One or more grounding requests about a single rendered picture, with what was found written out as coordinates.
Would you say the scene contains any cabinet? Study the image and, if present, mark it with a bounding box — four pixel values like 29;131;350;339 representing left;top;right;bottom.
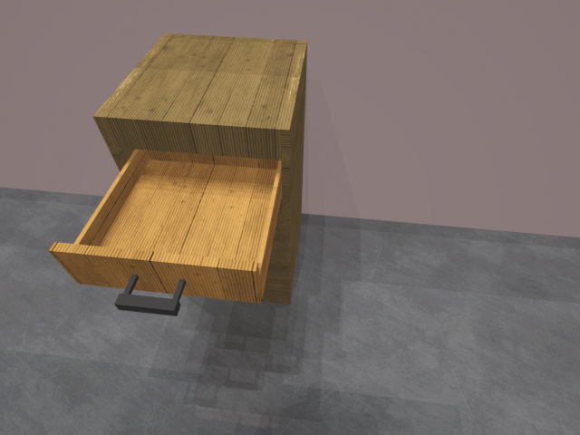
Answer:
92;34;307;305

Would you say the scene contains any drawer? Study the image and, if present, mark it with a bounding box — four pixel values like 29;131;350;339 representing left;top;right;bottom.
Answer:
48;150;282;304

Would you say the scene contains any handle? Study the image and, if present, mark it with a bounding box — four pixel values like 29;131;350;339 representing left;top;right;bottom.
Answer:
115;275;186;316

